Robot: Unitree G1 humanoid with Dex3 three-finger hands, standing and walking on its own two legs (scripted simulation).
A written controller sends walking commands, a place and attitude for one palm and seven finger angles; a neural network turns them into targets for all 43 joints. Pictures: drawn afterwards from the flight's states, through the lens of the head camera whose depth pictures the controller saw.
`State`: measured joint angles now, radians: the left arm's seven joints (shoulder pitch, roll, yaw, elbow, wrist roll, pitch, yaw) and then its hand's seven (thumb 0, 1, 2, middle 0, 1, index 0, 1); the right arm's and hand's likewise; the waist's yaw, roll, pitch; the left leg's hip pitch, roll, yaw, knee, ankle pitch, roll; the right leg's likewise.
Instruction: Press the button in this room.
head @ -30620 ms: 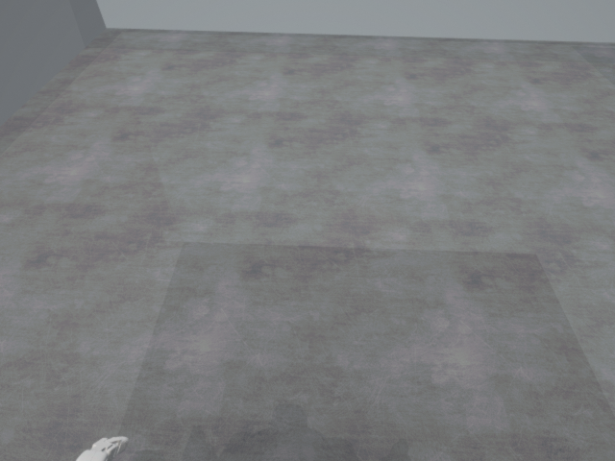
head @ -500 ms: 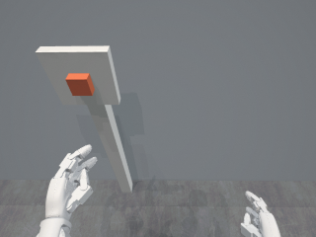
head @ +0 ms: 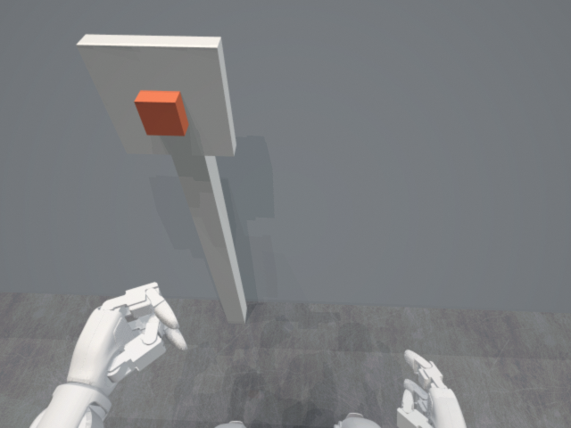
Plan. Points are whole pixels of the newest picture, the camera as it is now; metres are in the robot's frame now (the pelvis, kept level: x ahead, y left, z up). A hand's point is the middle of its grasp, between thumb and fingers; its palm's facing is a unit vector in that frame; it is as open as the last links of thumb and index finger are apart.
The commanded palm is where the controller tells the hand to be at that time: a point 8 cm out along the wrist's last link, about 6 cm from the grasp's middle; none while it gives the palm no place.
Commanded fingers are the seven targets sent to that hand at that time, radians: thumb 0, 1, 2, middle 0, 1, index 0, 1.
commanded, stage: raise the hand and make a fist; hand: left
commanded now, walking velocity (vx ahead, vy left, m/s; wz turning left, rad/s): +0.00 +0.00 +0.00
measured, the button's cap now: (163, 112) +0.50 +0.20 +0.18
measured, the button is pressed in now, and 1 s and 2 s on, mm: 0 0 0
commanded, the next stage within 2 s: aim a knuckle at the button in 1.22 s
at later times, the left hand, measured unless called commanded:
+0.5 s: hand (101, 287) +0.24 +0.21 +0.14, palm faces +0.08 -0.99 -0.08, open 3.1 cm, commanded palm +0.21 +0.26 +0.14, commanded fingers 0.00 0.90 0.90 -1.30 -1.50 -1.30 -1.50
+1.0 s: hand (101, 252) +0.27 +0.21 +0.17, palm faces +0.01 -1.00 -0.06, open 3.1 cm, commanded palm +0.23 +0.26 +0.18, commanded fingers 0.00 0.90 0.90 -1.30 -1.50 -1.30 -1.50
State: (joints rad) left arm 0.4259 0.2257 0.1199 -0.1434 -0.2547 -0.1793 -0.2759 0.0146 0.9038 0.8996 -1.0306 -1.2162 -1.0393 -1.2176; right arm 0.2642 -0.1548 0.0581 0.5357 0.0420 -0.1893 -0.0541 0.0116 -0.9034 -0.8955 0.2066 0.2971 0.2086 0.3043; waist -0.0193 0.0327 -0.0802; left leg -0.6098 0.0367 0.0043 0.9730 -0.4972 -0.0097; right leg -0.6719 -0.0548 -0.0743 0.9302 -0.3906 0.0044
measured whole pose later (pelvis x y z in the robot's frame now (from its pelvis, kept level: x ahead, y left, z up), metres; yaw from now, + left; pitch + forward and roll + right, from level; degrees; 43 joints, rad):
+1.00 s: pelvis +0.03 +0.00 +0.04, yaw +0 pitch +0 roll -1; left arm 0.21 0.29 0.29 -0.14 -0.31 0.06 -0.31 0.01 0.90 0.90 -1.29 -1.50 -1.30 -1.50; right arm 0.25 -0.26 0.06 0.60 0.05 -0.27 -0.08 0.01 -0.91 -0.90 0.20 0.30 0.20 0.30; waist 0.03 0.06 -0.05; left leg -0.23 0.03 0.01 0.61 -0.38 -0.01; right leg -0.30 -0.05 -0.08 0.60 -0.30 0.01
